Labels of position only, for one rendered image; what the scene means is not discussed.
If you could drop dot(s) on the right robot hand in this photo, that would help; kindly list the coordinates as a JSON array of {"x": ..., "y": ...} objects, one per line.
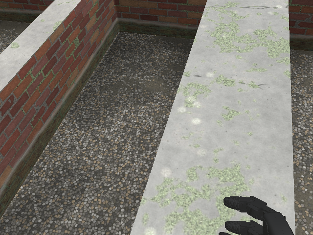
[{"x": 273, "y": 223}]

